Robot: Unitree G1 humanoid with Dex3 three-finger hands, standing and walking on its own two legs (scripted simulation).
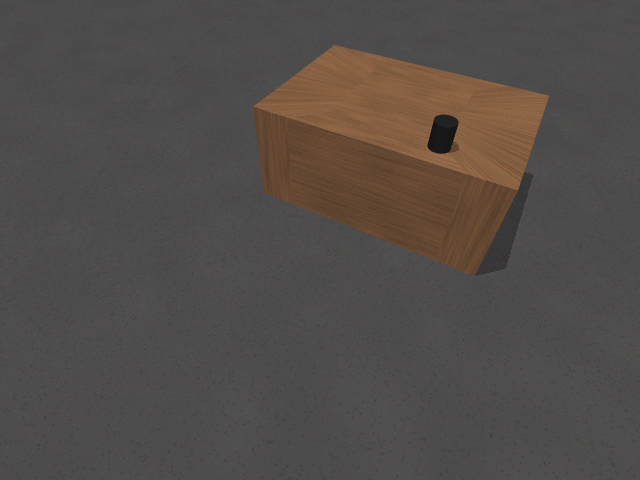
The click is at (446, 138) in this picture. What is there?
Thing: squat round
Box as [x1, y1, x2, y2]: [427, 115, 458, 153]
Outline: 438,115 434,118 427,145 428,148 434,152 444,153 450,149 458,122 452,116
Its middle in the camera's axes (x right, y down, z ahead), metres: +0.42 -0.36 +1.34
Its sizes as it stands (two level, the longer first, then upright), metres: 0.081 0.081 0.103
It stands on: a support 0.45 m high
